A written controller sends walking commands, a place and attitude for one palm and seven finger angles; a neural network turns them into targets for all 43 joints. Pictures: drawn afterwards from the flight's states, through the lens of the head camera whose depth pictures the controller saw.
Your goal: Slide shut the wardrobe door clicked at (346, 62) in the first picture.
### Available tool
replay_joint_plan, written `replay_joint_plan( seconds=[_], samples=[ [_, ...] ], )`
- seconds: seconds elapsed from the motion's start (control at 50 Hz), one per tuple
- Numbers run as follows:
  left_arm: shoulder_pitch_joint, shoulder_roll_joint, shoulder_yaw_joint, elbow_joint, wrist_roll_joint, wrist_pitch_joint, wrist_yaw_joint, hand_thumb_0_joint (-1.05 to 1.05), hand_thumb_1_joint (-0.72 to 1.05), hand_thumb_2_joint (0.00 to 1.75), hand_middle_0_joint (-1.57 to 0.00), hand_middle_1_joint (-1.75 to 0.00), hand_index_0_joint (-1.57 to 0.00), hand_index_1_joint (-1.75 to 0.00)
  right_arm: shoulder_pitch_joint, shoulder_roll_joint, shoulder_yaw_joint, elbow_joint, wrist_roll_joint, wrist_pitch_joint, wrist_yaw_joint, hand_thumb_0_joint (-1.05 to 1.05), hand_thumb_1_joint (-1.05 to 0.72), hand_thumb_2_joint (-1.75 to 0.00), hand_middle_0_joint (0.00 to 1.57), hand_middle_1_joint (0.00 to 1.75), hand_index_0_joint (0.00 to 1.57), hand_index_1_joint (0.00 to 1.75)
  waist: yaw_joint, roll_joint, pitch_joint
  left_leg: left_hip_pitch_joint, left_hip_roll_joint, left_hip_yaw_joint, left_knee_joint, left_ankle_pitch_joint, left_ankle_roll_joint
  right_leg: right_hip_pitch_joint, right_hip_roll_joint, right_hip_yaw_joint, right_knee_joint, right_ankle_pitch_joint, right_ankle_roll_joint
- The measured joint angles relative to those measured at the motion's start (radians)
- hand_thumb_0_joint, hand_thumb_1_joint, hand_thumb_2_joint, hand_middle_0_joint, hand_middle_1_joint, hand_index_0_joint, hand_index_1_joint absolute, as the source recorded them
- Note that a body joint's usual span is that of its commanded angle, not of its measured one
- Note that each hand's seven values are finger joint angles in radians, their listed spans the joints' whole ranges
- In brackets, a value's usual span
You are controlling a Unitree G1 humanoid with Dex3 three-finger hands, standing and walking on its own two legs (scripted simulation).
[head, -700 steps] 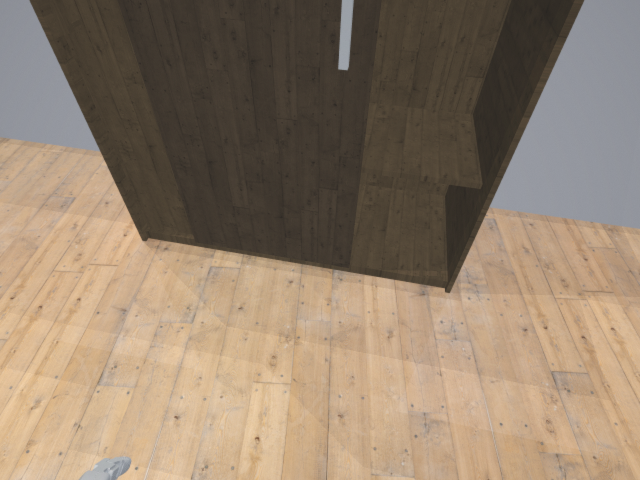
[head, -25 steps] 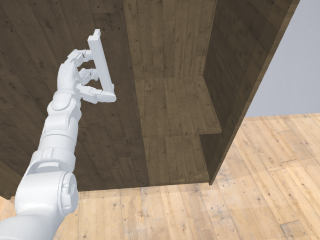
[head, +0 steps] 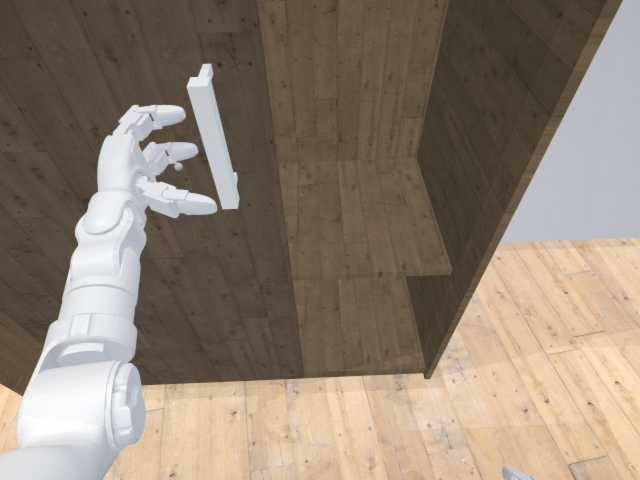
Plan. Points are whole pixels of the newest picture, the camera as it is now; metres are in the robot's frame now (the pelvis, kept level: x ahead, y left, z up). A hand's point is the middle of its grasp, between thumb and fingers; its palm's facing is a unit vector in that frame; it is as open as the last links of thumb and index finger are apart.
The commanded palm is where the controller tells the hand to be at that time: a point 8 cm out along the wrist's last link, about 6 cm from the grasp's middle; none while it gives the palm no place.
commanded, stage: move the hooked fingers beside the handle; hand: left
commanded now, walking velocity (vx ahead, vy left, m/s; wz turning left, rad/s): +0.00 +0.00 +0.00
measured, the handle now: (219, 141) +0.50 +0.13 +0.18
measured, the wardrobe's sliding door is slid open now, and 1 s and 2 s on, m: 0.38 0.38 0.38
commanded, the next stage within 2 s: feel for the door with the fingertips in 1.10 s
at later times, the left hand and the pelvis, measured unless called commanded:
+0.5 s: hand (171, 171) +0.44 +0.18 +0.18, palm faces +0.03 -1.00 +0.01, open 14.0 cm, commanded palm +0.41 +0.24 +0.18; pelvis +0.00 +0.01 +0.00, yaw +1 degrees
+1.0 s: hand (167, 165) +0.45 +0.19 +0.18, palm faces +0.05 -1.00 +0.00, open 13.9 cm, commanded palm +0.42 +0.24 +0.18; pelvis +0.00 +0.01 +0.00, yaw +0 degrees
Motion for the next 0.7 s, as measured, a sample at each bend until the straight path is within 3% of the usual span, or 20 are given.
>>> replay_joint_plan(
  seconds=[0.2,0.32,0.46,0.7],
  samples=[
    [0.029,0.033,0.0,-0.007,-0.009,0.052,-0.024,-0.01,-0.5,0.3,-0.3,-1.2,-0.3,-1.2,-0.005,0.002,0.009,-0.011,0.009,0.018,-0.007,0.01,-0.9,-0.9,0.2,0.3,0.2,0.3,0.006,-0.001,0.001,0.009,-0.003,-0.004,0.005,-0.005,0.003,0.015,-0.002,-0.004,-0.005,-0.002,0.003],
    [0.037,0.013,-0.014,-0.055,-0.024,0.028,-0.029,-0.02,-0.5,0.3,-0.3,-1.2,-0.3,-1.2,-0.011,0.001,0.008,0.002,0.006,0.009,-0.011,0.01,-0.9,-0.9,0.2,0.3,0.2,0.3,0.014,-0.001,0.007,0.01,-0.008,-0.009,0.005,-0.002,0.006,0.021,-0.006,-0.01,-0.009,0.001,0.007],
    [-0.013,0.011,-0.04,-0.007,-0.013,0.053,-0.015,-0.01,-0.5,0.3,-0.3,-1.2,-0.3,-1.2,-0.018,0.002,0.011,0.005,0.009,0.005,-0.008,0.01,-0.9,-0.9,0.2,0.3,0.2,0.3,0.01,0.001,0.004,-0.001,-0.012,-0.011,0.01,0.0,0.01,0.011,-0.01,-0.012,-0.002,0.002,0.009],
    [-0.06,0.047,0.004,0.075,0.016,0.012,-0.003,-0.02,-0.5,0.3,-0.31,-1.2,-0.3,-1.2,0.007,0.008,0.017,0.007,0.0,-0.003,-0.008,0.01,-0.9,-0.9,0.2,0.3,0.2,0.3,-0.012,-0.006,0.015,-0.019,-0.006,0.0,0.01,0.004,0.009,-0.016,-0.006,0.0,0.006,0.006,0.009]
  ],
)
